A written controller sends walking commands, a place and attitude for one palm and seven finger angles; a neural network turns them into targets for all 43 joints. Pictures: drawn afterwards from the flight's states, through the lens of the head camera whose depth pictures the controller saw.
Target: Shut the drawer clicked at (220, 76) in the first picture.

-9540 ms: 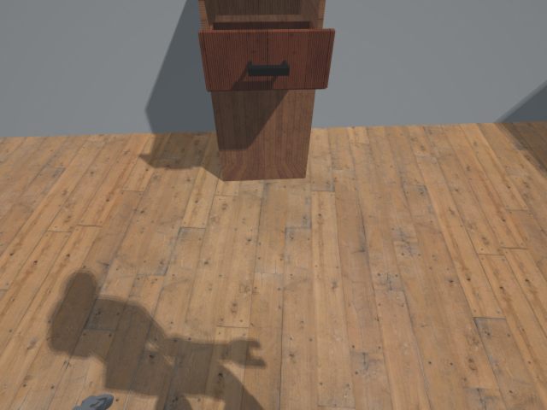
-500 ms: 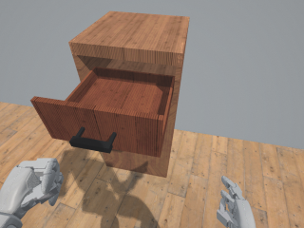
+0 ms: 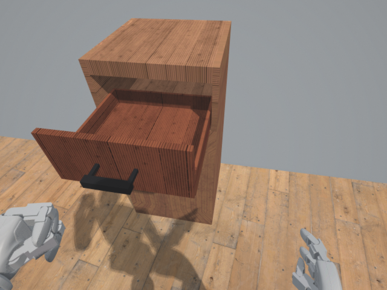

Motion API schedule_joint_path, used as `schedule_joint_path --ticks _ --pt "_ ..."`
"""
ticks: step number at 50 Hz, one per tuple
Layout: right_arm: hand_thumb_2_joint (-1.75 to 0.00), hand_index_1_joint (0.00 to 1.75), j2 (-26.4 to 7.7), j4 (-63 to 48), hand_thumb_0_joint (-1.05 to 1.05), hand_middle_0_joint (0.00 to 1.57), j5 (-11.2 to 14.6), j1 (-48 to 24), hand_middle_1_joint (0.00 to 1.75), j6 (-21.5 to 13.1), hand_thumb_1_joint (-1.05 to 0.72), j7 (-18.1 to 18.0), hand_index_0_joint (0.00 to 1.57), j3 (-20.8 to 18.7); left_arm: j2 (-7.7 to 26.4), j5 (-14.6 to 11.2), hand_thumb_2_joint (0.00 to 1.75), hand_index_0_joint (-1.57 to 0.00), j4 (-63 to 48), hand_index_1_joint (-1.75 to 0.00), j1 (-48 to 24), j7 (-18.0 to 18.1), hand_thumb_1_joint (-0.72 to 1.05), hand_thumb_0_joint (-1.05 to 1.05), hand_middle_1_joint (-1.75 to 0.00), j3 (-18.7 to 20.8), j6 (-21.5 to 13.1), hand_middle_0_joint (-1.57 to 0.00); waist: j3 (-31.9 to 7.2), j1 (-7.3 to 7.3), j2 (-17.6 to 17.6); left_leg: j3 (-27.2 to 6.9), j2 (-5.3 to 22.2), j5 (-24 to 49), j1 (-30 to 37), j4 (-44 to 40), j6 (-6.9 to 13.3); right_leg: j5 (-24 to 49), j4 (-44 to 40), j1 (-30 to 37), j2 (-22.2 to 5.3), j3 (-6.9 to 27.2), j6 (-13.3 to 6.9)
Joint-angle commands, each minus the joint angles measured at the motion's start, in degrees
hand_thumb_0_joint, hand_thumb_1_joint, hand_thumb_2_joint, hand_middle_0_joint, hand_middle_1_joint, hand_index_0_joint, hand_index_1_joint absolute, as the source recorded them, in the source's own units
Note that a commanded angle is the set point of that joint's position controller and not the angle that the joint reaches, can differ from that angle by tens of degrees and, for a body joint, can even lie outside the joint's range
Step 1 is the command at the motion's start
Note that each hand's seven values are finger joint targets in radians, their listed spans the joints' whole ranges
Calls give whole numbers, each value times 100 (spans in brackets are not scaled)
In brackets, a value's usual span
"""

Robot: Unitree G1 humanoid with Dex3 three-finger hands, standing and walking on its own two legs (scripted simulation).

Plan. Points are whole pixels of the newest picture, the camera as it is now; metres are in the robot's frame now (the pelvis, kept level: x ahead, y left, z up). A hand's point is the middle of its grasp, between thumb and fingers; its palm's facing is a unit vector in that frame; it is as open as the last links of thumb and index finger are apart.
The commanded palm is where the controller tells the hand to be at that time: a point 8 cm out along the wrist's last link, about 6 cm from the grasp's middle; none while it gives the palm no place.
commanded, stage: bring the fist close to the handle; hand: left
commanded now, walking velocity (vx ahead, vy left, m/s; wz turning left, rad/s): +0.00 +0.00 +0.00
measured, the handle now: (111, 177) +0.36 +0.26 +0.03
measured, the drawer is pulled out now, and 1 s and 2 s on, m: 0.29 0.29 0.29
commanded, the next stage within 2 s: push the drawer shut in 1.40 s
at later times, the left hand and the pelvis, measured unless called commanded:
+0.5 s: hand (82, 230) +0.20 +0.24 +0.07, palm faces -0.02 -1.00 -0.06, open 3.2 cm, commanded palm +0.17 +0.29 +0.08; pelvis -0.01 +0.03 -0.01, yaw +0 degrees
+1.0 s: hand (102, 223) +0.24 +0.23 +0.02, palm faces -0.04 -1.00 -0.07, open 3.2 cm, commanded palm +0.21 +0.29 +0.03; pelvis -0.02 +0.02 -0.03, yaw +0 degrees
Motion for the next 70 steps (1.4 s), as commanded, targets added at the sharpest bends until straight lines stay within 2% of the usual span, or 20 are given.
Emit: schedule_joint_path --ticks 1,8,16,19,23,27,28,31,37,41,45,49,52,53,55,58,61,64,68,70 --pt "-90 30 -610 -975 0 20 -32 -735 30 -478 -90 -73 20 -194 1071 -120 90 -140 -957 -160 -749 -200 90 0 -160 317 -353 -140 13 -159 -464 92 -431 936 -173 -471 355 493 -935 -95 55 514 92" --pt "-90 30 -628 -872 0 20 -122 -765 30 -381 -90 -35 20 -254 1127 -62 90 -140 -610 -160 -834 -57 90 0 -160 557 -559 -140 -234 -66 -230 143 -443 1199 -229 -384 331 890 -660 9 52 391 51" --pt "-90 30 -637 -883 0 20 -174 -631 30 -232 -90 49 20 -292 756 126 90 -140 -460 -160 -1107 -11 90 0 -160 23 -720 -140 -328 -223 53 124 -455 1308 -309 -342 325 1231 -301 -198 68 119 24" --pt "-90 30 -653 -892 0 20 -206 -589 30 -192 -90 84 20 -314 610 187 90 -140 -474 -160 -1235 68 90 0 -160 -177 -767 -140 -394 -268 -167 73 -449 1256 -393 -307 330 1162 -190 -309 82 63 30" --pt "-90 30 -657 -898 0 20 -246 -574 30 -74 -90 145 20 -364 720 331 90 -140 -410 -160 -1063 271 90 0 -160 -45 -849 -140 -565 -205 -192 44 -434 1396 -502 -249 307 1215 25 -354 86 -10 4" --pt "-90 30 -610 -951 0 20 -253 -509 30 55 -90 210 20 -377 517 383 90 -140 -522 -160 -1108 408 90 0 -160 -231 -975 -140 -685 -248 34 44 -433 1522 -558 -163 258 1268 211 -502 63 -66 -2" --pt "-90 30 -634 -943 0 20 -280 -511 30 97 -90 221 20 -368 553 428 90 -140 -465 -160 -1133 458 90 0 -160 -222 -991 -140 -650 -272 -118 14 -411 1475 -653 -132 269 1193 246 -560 84 -75 -3" --pt "-90 30 -640 -962 0 20 -277 -462 30 172 -90 244 20 -355 380 444 90 -140 -373 -160 -1413 458 90 0 -160 -472 -1093 -140 -548 -369 -60 -28 -416 1287 -801 -72 244 996 345 -791 78 -103 -6" --pt "-90 30 -672 -997 0 20 -267 -380 30 254 -90 242 20 -381 340 528 90 -140 -176 -160 -1881 456 90 0 -160 -698 -1238 -140 -793 -442 55 -93 -404 973 -961 120 230 610 556 -1142 72 -80 -17" --pt "-90 30 -704 -1006 0 20 -275 -316 30 352 -90 246 20 -401 489 550 90 -140 162 -160 -1995 513 90 0 -160 -540 -1273 -140 -932 -431 -178 -89 -409 865 -1205 252 236 512 674 -1236 71 -65 -16" --pt "-90 30 -705 -1017 0 20 -281 -319 30 494 -90 225 20 -381 645 561 90 -140 527 -160 -2466 529 90 0 -160 -426 -1339 -140 -905 -434 -64 -58 -437 689 -1460 379 241 330 773 -1387 47 -13 -34" --pt "-90 30 -722 -1023 0 20 -274 -285 30 604 -90 213 20 -388 762 491 90 -140 947 -160 -2713 458 90 0 -160 -292 -1408 -140 -1042 -467 -190 -6 -450 626 -1684 558 262 288 833 -1453 49 61 -21" --pt "-90 30 -711 -1089 0 20 -271 -277 30 613 -90 225 20 -402 893 402 90 -140 781 -160 -2770 319 90 0 -160 -196 -1519 -140 -1507 -388 131 31 -463 920 -1551 651 267 618 911 -1227 11 127 -45" --pt "-90 30 -724 -1118 0 20 -274 -253 30 617 -90 233 20 -417 1007 379 90 -140 757 -160 -2551 307 90 0 -160 -82 -1535 -140 -1682 -355 -73 26 -447 1095 -1542 693 290 790 946 -1084 33 137 -44" --pt "-90 30 -705 -1161 0 20 -251 -234 30 627 -90 262 20 -421 902 324 90 -140 646 -160 -2392 232 90 0 -160 -186 -1527 -140 -1814 -373 30 70 -449 1304 -1488 745 297 1078 959 -1029 28 158 -26" --pt "-90 30 -735 -1124 0 20 -247 -231 30 678 -90 251 20 -410 981 237 90 -140 920 -160 -2451 196 90 0 -160 -72 -1450 -140 -1424 -444 -275 52 -441 1077 -1753 745 303 891 887 -1111 44 154 -6" --pt "-90 30 -746 -1149 0 20 -216 -239 30 720 -90 237 20 -421 866 191 90 -140 1099 -160 -2507 165 90 0 -160 -130 -1392 -140 -1044 -499 -281 90 -468 740 -1918 743 304 519 764 -1346 10 209 24" --pt "-90 30 -771 -1166 0 20 -220 -197 30 746 -90 219 20 -435 1019 190 90 -140 1107 -160 -2528 139 90 0 -160 -10 -1414 -140 -1159 -511 -461 101 -466 786 -1945 800 330 536 747 -1247 1 273 34" --pt "-90 30 -736 -1209 0 20 -238 -193 30 717 -90 233 20 -428 1035 182 90 -140 745 -160 -2536 75 90 0 -160 -45 -1564 -140 -1520 -464 -118 102 -469 1070 -1744 863 340 895 877 -1097 8 288 2" --pt "-90 30 -729 -1194 0 20 -226 -167 30 724 -90 237 20 -451 1096 154 90 -140 810 -160 -2355 55 90 0 -160 79 -1597 -140 -1561 -456 -140 120 -468 1103 -1724 891 331 969 874 -1094 7 294 18"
